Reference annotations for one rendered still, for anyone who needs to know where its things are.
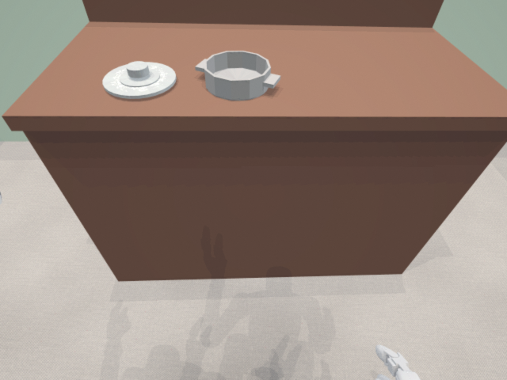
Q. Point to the table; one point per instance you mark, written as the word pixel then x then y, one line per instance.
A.
pixel 375 131

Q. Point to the robot right hand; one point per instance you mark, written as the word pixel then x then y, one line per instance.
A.
pixel 396 364

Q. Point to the lid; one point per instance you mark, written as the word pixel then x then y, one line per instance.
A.
pixel 119 84

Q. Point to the pot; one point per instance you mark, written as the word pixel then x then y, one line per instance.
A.
pixel 237 75

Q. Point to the knob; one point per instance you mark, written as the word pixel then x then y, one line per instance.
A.
pixel 137 69

